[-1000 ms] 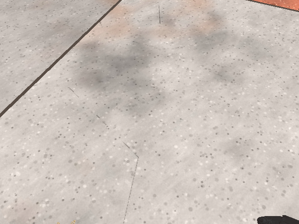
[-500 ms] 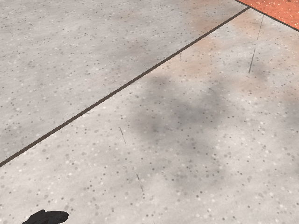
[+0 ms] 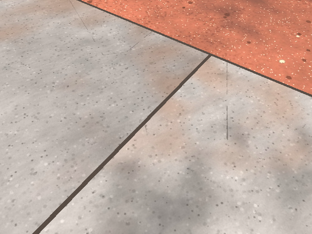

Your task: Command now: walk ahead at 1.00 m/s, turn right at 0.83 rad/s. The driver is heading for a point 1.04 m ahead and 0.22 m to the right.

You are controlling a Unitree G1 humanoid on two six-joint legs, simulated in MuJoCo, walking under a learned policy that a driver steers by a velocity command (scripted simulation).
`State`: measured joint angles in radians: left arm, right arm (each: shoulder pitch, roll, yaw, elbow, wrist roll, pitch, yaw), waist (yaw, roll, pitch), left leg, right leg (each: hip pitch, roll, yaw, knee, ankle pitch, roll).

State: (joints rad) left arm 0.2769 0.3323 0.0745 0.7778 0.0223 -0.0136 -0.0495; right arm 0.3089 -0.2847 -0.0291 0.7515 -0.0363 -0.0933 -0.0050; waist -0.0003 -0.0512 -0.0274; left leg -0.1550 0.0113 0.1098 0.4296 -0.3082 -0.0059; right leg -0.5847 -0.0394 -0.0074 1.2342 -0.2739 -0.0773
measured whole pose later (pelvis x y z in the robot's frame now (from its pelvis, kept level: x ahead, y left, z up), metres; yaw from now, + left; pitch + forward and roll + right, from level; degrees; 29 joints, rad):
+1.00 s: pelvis +0.90 -0.22 +0.00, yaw -30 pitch +1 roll +2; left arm 0.00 0.27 -0.02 0.67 0.04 -0.08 -0.06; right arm 0.56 -0.25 -0.03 0.93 0.00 -0.11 0.03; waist -0.08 -0.05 0.03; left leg 0.08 -0.09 0.04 0.20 -0.30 0.06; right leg -0.70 -0.07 0.00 0.69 0.06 -0.06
